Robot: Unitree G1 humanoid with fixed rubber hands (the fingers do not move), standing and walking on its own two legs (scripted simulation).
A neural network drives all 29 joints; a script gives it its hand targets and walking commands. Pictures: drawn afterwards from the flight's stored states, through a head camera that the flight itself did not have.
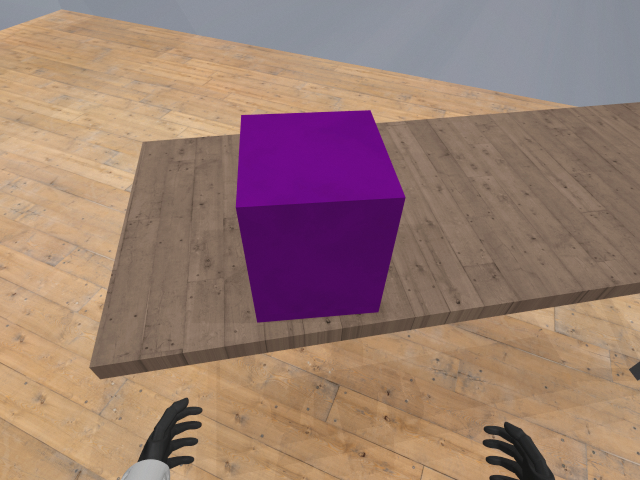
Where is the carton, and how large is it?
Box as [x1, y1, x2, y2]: [236, 110, 405, 322]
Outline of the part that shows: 370,110 241,115 236,210 257,322 378,311 405,197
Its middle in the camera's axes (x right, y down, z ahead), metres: -0.01 -0.03 +0.61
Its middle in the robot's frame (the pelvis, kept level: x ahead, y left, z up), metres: +0.50 +0.03 +0.05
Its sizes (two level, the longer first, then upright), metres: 0.210 0.200 0.250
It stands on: a table, 0.70 m high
